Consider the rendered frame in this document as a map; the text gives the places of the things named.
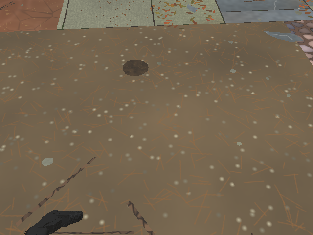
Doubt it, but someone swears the robot left hand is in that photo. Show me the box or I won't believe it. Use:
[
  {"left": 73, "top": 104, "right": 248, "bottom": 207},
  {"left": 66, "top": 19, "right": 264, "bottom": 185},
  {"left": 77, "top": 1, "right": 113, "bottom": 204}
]
[{"left": 24, "top": 210, "right": 83, "bottom": 235}]

